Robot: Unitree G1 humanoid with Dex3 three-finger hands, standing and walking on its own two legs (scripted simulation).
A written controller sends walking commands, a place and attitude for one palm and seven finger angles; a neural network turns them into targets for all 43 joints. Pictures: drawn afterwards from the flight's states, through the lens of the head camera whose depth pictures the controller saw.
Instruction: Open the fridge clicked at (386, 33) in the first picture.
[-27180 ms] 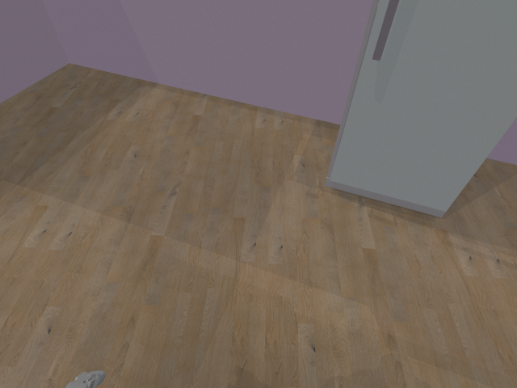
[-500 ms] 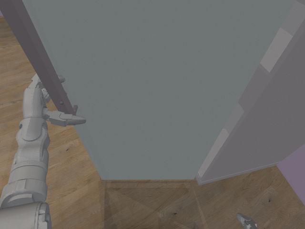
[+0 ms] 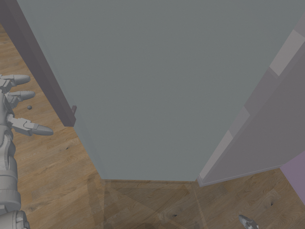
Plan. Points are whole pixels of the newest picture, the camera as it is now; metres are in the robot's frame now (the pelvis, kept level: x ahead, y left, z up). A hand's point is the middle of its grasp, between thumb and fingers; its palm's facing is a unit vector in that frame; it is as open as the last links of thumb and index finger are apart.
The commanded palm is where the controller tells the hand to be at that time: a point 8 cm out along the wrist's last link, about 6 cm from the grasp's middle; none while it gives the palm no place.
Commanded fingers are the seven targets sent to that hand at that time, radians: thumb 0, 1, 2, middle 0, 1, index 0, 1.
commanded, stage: slip the hand off the handle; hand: left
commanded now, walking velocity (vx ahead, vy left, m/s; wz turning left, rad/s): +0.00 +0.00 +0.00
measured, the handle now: (38, 50) +0.42 +0.28 +0.24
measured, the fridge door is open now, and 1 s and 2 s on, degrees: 76 76 76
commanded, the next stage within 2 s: draw the hand back to the body in 1.56 s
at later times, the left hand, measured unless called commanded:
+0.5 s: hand (17, 112) +0.35 +0.36 +0.11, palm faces +0.27 -0.94 -0.22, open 14.7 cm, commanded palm +0.30 +0.39 +0.12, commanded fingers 0.00 -0.55 0.20 -0.25 -1.15 -0.25 -1.15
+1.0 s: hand (4, 148) +0.26 +0.34 +0.11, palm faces +0.33 -0.92 -0.22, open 14.7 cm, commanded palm +0.21 +0.38 +0.12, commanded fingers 0.00 -0.55 0.20 -0.25 -1.15 -0.25 -1.15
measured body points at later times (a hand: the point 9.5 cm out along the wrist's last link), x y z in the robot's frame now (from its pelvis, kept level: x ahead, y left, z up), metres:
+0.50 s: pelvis -0.03 +0.03 -0.01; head +0.02 +0.04 +0.44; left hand +0.33 +0.40 +0.13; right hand +0.05 -0.25 -0.11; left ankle +0.02 +0.11 -0.72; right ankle -0.03 -0.10 -0.72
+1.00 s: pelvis -0.03 +0.03 +0.00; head -0.01 +0.04 +0.45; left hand +0.23 +0.39 +0.12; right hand +0.17 -0.19 -0.07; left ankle +0.02 +0.11 -0.72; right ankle -0.03 -0.10 -0.72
